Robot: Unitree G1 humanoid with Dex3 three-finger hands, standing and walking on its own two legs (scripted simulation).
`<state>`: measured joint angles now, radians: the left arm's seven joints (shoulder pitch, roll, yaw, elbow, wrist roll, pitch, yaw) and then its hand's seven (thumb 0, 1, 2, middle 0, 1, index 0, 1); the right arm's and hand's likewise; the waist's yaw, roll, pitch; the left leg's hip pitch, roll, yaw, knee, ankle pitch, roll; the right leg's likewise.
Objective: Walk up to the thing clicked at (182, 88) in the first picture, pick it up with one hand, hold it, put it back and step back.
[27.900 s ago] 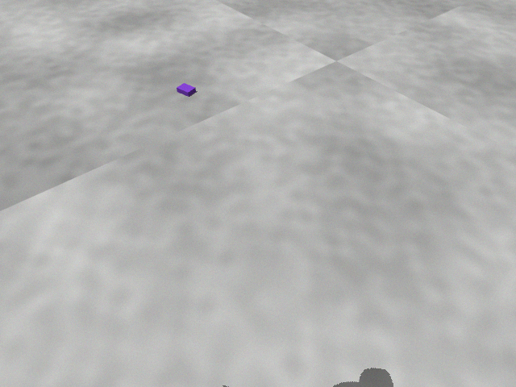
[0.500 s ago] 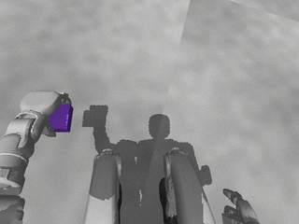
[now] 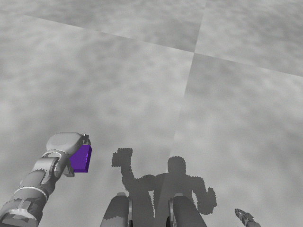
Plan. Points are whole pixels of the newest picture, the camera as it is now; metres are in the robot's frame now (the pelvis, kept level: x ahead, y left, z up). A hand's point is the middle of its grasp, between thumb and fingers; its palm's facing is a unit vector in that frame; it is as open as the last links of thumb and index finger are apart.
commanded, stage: lift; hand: left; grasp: from above
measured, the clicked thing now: (71, 158) +0.33 +0.25 -0.11
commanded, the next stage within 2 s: hold in 0.44 s
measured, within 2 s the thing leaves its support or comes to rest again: neither
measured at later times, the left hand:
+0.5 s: hand (71, 139) +0.35 +0.22 +0.00, palm faces -0.48 -0.07 -0.87, open 10.4 cm
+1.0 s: hand (68, 128) +0.36 +0.21 +0.04, palm faces -0.49 -0.04 -0.87, open 10.4 cm
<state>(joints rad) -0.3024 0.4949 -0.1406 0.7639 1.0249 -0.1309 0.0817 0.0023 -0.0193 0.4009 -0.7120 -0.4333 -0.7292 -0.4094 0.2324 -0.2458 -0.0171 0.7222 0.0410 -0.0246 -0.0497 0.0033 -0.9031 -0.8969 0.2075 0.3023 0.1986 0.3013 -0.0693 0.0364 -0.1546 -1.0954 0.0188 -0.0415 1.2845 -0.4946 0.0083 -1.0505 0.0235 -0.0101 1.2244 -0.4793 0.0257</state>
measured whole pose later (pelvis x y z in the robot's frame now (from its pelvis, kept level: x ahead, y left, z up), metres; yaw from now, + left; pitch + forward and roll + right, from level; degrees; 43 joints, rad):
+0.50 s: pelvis +0.04 +0.00 +0.08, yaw +0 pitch +10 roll -1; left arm -0.29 0.41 -0.19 0.79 1.00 -0.06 0.10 0.00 -0.03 0.44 -0.71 -0.44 -0.72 -0.42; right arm 0.26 -0.24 -0.04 0.74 0.04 -0.01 -0.05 0.00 -0.90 -0.89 0.21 0.30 0.20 0.30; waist -0.05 0.03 -0.08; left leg -0.66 0.01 0.00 0.86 -0.38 0.01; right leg -0.64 0.01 0.03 0.83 -0.37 0.02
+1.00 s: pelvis +0.06 +0.00 +0.10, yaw +0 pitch +6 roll +0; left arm -0.27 0.42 -0.21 0.73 1.01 -0.08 0.02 0.00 -0.04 0.48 -0.70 -0.45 -0.71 -0.44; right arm 0.23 -0.25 -0.04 0.71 0.05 0.03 -0.05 0.00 -0.89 -0.89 0.21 0.30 0.20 0.30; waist -0.03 0.03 -0.06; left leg -0.45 0.01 0.01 0.67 -0.33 0.01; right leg -0.44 0.00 0.04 0.66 -0.32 0.02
